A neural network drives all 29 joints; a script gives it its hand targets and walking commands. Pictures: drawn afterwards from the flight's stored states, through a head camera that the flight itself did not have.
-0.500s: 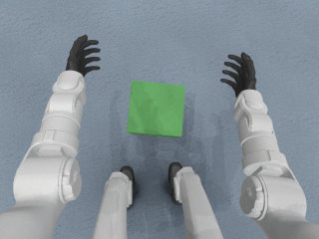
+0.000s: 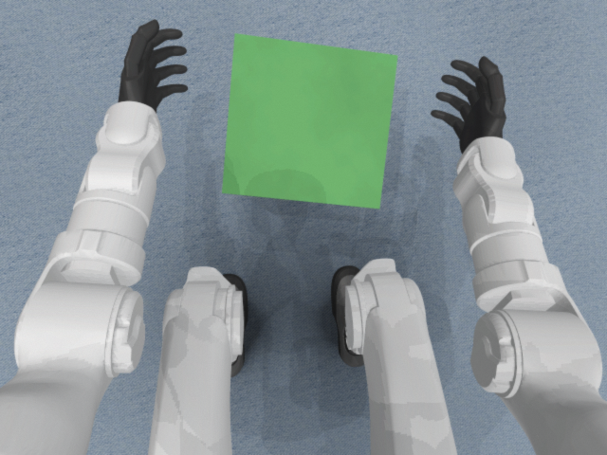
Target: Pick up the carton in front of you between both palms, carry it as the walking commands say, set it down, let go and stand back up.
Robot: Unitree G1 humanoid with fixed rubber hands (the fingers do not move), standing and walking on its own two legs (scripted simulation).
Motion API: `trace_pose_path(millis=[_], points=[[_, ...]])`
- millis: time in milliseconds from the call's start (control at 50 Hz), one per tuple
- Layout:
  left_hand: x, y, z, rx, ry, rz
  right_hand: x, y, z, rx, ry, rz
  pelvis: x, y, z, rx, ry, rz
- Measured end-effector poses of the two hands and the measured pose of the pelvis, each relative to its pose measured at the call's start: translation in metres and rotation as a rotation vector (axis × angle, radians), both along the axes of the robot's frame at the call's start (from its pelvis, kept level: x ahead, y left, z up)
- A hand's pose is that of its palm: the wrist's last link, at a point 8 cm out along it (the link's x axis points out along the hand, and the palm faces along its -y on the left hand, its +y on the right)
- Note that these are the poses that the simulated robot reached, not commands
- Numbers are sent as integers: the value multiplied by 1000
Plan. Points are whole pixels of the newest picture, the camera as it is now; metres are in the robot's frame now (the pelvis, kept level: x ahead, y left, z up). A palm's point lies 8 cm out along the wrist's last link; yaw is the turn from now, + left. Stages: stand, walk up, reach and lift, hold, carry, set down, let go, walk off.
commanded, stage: reach and lift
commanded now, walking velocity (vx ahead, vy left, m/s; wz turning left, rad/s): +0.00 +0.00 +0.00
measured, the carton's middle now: (302, 139) +0.49 -0.02 -0.34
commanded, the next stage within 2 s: none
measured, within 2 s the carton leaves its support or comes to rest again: leaves its support in 1.14 s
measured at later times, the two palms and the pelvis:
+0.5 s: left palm (178, 112) +0.52 +0.16 -0.28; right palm (429, 134) +0.48 -0.21 -0.27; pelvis -0.01 +0.00 -0.09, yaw -1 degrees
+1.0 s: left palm (202, 110) +0.52 +0.12 -0.27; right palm (411, 132) +0.48 -0.18 -0.26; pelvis -0.02 +0.00 -0.08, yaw -1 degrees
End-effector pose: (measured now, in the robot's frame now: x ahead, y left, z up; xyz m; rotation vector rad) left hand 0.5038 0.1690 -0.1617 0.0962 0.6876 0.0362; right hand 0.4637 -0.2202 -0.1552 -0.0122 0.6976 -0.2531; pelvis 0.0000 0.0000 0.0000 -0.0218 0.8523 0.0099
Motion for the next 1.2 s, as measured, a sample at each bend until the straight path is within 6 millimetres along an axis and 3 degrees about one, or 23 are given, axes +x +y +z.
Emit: trace_pose_path(millis=[160, 300, 380, 540, 720, 880, 1120, 1200], points=[[4, -5, -52, -3, 22, 10, 4, 7, -55, 10, 24, 1, -20, 0, -50, 1, -99, -1], [5, -9, -98, -3, 57, 9, 6, 12, -102, 8, 66, 14, -24, -1, -77, 2, -144, -3], [6, -9, -116, -9, 50, 11, 9, 10, -118, -12, 75, 25, -21, -2, -86, 3, -172, 1], [14, -12, -115, -15, 18, -15, 18, 15, -113, 6, 44, 14, -13, -2, -92, -5, -169, -12], [12, -20, -107, -12, 41, -28, 9, 21, -110, 12, 55, 15, -14, 2, -88, -6, -151, -10], [9, -45, -109, -36, 35, -49, 19, 41, -106, 26, 39, 56, -19, 2, -85, -5, -161, -14], [14, -44, -103, -9, 74, -36, 23, 46, -103, 39, 65, 2, -20, 2, -92, -8, -190, -7], [13, -41, -94, -13, 56, -25, 25, 49, -94, 51, 45, 1, -18, 3, -96, -5, -197, -4]])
